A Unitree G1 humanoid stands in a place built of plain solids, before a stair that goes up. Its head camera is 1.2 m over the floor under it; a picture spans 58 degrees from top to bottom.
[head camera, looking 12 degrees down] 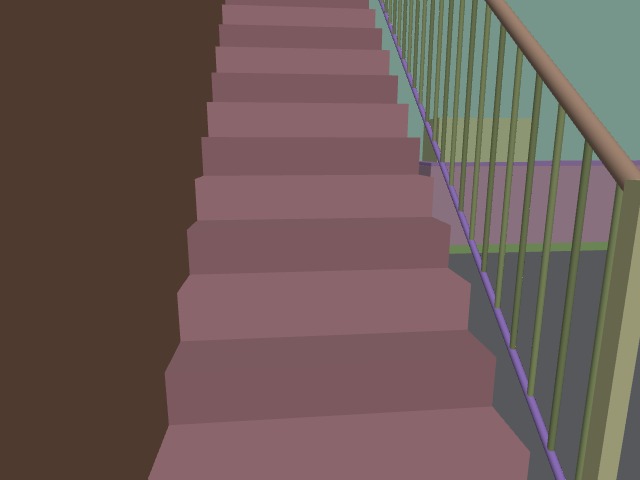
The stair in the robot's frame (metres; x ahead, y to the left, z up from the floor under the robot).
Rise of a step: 0.18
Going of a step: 0.22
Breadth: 1.05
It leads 5 degrees to the left of straight ahead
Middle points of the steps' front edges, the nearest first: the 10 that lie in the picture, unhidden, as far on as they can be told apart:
1.03 -0.08 0.36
1.25 -0.05 0.54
1.47 -0.03 0.71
1.69 -0.01 0.89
1.91 0.01 1.07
2.13 0.03 1.25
2.35 0.05 1.43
2.56 0.07 1.61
2.78 0.09 1.79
3.00 0.11 1.96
